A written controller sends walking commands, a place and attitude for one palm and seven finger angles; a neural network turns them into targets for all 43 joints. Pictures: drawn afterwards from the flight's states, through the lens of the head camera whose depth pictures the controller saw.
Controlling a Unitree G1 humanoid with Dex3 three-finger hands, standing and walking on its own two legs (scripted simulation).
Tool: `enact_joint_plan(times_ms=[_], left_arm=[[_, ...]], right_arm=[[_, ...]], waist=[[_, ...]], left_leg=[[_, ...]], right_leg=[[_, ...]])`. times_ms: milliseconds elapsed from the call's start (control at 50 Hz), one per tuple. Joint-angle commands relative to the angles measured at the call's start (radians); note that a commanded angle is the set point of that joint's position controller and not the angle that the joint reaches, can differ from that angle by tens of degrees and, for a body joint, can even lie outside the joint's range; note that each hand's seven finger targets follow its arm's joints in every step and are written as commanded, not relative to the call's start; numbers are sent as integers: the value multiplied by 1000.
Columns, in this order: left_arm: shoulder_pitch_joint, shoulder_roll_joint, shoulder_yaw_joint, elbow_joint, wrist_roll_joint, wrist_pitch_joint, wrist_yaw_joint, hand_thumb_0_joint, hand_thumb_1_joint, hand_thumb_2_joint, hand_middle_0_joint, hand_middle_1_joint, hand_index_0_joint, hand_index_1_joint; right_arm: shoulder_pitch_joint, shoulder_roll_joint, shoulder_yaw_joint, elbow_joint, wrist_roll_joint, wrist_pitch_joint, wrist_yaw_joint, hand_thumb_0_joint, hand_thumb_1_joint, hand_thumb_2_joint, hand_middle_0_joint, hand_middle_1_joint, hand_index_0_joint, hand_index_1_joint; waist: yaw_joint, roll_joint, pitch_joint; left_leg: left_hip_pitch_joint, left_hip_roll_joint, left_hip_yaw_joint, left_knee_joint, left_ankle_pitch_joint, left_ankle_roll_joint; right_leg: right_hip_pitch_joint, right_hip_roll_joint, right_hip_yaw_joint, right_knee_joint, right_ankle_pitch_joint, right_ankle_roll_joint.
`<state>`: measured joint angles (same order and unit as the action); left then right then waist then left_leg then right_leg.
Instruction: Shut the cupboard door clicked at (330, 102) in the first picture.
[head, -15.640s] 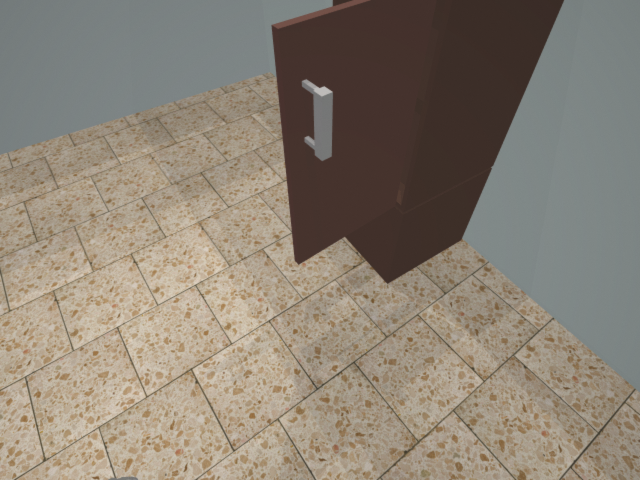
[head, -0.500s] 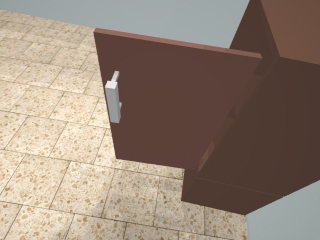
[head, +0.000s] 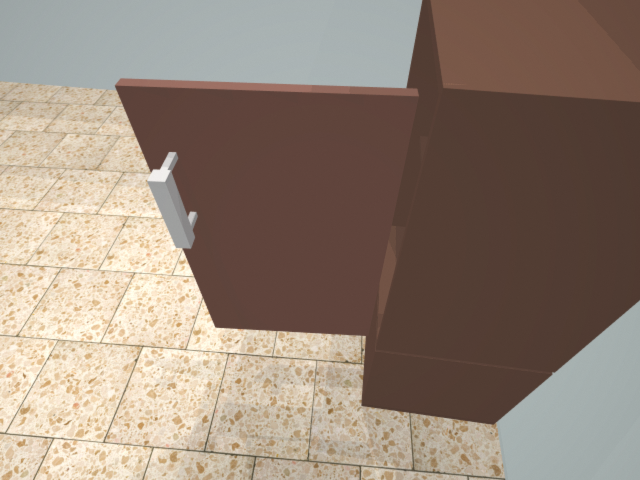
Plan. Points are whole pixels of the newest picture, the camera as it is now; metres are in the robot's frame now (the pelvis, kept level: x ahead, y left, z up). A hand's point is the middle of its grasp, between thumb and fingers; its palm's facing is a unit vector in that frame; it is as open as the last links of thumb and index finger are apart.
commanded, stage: come to a stop and stand still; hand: left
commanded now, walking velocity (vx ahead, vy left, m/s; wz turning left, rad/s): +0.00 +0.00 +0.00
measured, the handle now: (178, 201) +0.46 +0.23 +0.09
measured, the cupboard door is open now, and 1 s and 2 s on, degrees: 94 94 94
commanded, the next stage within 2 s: look again from close up in 0.20 s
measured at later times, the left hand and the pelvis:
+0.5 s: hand out of the picture -0.03 +0.17 -0.17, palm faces +0.02 -0.98 -0.19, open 7.4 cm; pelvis -0.01 +0.01 +0.00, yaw -1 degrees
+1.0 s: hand out of the picture +0.10 +0.23 -0.11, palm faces +0.16 -0.97 -0.20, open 7.4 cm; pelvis -0.01 +0.04 +0.00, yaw -1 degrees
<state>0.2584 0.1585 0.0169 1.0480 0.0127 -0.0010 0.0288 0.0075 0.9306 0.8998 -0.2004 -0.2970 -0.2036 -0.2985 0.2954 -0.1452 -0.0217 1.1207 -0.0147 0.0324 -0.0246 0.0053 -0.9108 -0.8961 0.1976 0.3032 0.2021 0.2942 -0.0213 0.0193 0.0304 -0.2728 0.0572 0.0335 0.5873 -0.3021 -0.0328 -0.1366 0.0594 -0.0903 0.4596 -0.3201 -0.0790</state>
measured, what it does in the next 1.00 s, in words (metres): steps on the spot: left foot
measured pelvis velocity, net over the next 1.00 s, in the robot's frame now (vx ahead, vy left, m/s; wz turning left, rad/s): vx -0.01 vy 0.04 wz -0.02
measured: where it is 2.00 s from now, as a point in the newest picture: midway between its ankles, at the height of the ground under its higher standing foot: outside the picture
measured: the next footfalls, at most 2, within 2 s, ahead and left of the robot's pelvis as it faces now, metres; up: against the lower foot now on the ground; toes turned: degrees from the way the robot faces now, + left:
left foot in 0.02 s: +0.02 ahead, +0.12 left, +0.00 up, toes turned +1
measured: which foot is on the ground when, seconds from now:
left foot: up 0.00-0.00, down 0.02-1.00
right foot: down 0.00-1.00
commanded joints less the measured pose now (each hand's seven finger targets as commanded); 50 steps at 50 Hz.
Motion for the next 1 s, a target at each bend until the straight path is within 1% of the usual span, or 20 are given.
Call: enact_joint_plan(times_ms=[0,80,140,260,280,300,340,380,420,480,520,620,760,860,880,900,920,940,960,980], left_arm=[[69,71,8,1,-10,-19,4,0,900,900,-200,-300,-200,-300],[85,78,8,30,-12,-14,9,0,900,900,-200,-300,-200,-300],[102,68,2,48,-7,-17,6,0,900,900,-200,-300,-200,-300],[118,47,-6,67,-5,-21,7,0,900,900,-200,-300,-200,-300],[222,82,0,92,14,-60,53,0,900,900,-200,-300,-200,-300],[187,124,8,48,11,-67,49,0,900,900,-200,-300,-200,-300],[151,103,6,31,12,-67,39,0,900,900,-200,-300,-200,-300],[153,88,-2,14,11,-67,33,0,900,900,-200,-300,-200,-300],[123,70,-7,2,7,-56,32,0,900,900,-200,-300,-200,-300],[105,57,-11,-13,0,-39,24,0,900,900,-200,-300,-200,-300],[109,65,-15,-5,0,-30,18,0,900,900,-200,-300,-200,-300],[116,77,-16,-3,0,-22,10,0,900,900,-200,-300,-200,-300],[100,95,-14,-7,-4,-24,8,0,900,900,-200,-300,-200,-300],[95,95,-16,8,-4,-21,10,0,900,900,-200,-300,-200,-300],[156,100,-16,35,12,-41,50,0,900,900,-200,-300,-200,-300],[-706,694,412,-1621,-114,-305,64,0,900,900,-200,-300,-200,-300],[1,192,0,-1322,-125,-216,59,0,900,900,-218,-320,-218,-320],[30,177,41,-1329,-167,-165,100,0,900,900,-237,-340,-237,-340],[305,-111,-132,-1029,-159,-40,81,0,900,900,-255,-360,-255,-360],[95,-39,-107,-1188,-169,-60,84,0,900,900,-273,-380,-273,-380]], right_arm=[[45,-45,6,-5,0,-34,-17,0,-900,-900,200,300,200,300],[21,-46,12,14,4,-44,-25,0,-900,-900,200,300,200,300],[10,-36,11,12,8,-41,-28,0,-900,-900,200,300,200,300],[17,-40,16,15,4,-41,-24,0,-900,-900,200,300,200,300],[-96,-90,6,-55,14,-65,-12,0,-900,-900,200,300,200,300],[-19,-40,10,-94,10,-49,-6,0,-900,-900,200,300,200,300],[-8,-17,12,-93,7,-47,-3,0,-900,-900,200,300,200,300],[17,-29,12,-110,9,-49,0,0,-900,-900,200,300,200,300],[44,-44,9,-108,7,-49,-3,0,-900,-900,200,300,200,300],[50,-65,15,-98,-2,-52,-3,0,-900,-900,200,300,200,300],[34,-73,21,-95,-3,-55,-2,0,-900,-900,200,300,200,300],[33,-100,26,-98,-4,-60,-3,0,-900,-900,200,300,200,300],[46,-112,31,-74,0,-76,-7,0,-900,-900,200,300,200,300],[56,-108,33,-51,3,-77,-10,0,-900,-900,200,300,200,300],[-31,-134,25,-108,13,-77,-3,0,-900,-900,200,300,200,300],[81,-370,-42,-398,17,-273,-82,0,-900,-900,200,300,200,300],[-15,-217,49,-378,72,-369,-95,0,-900,-900,200,300,200,300],[-22,-218,35,-330,41,-404,-84,0,-900,-900,200,300,200,300],[-18,-162,28,-295,47,-408,-43,0,-900,-900,200,300,200,300],[9,-213,-11,-346,51,-411,-19,0,-900,-900,200,300,200,300]], waist=[[18,-18,43],[33,100,-10],[33,4,17],[27,-33,62],[69,-42,43],[3,-54,-17],[3,15,-51],[0,-123,-77],[-13,-171,-47],[-3,-24,91],[14,45,127],[30,-12,98],[36,-8,5],[35,-23,18],[55,-52,46],[-145,75,-351],[-25,407,-495],[14,314,-465],[-15,223,-301],[-40,126,-164]], left_leg=[[134,49,-34,-171,270,25],[131,72,-42,-176,366,43],[127,63,-30,-202,241,33],[125,52,-32,-242,181,29],[38,28,23,53,155,12],[-40,-7,-36,94,-47,41],[-31,-1,-13,77,-37,44],[0,-14,-9,33,-25,43],[66,-13,-12,-45,30,44],[66,31,-60,-141,101,60],[9,35,-101,-197,90,75],[-19,33,-118,-250,17,85],[39,37,-112,-233,185,92],[54,38,-108,-227,247,93],[23,55,-78,-39,399,63],[373,14,-117,-52,601,74],[539,29,-124,-80,700,36],[438,31,-120,-138,799,-14],[304,31,-140,-177,697,-11],[171,26,-154,-142,534,-15]], right_leg=[[-91,-191,160,-106,367,10],[6,-170,137,-103,345,54],[-3,-173,149,-146,327,60],[-39,-172,156,-185,218,50],[-32,-253,267,-150,905,145],[52,-298,261,-104,927,112],[68,-281,203,-75,898,0],[65,-250,186,-65,769,-37],[-20,-227,181,-79,534,-31],[-169,-160,178,-112,107,3],[-143,-135,168,-101,31,14],[-94,-133,159,-96,-12,20],[-20,-150,143,-62,130,28],[-19,-155,135,-56,168,33],[-74,-201,176,-68,509,52],[-126,-87,45,136,505,63],[-222,-34,13,255,151,60],[-193,-33,18,201,65,47],[-260,-57,18,190,16,64],[-269,-67,16,168,46,65]])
